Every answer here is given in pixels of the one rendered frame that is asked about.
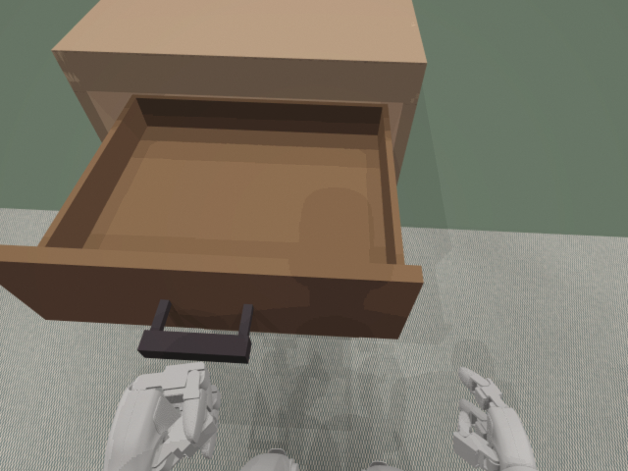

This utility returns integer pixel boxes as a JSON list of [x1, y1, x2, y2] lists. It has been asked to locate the drawer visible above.
[[0, 94, 424, 340]]

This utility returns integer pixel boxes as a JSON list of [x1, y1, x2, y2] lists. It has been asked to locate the robot left hand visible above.
[[103, 362, 221, 471]]

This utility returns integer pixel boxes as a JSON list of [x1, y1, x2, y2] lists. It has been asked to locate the cabinet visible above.
[[51, 0, 427, 338]]

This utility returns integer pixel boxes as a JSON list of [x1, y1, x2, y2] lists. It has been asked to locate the robot right hand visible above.
[[453, 367, 537, 471]]

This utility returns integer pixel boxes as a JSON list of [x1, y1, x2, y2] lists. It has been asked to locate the handle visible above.
[[137, 299, 254, 364]]

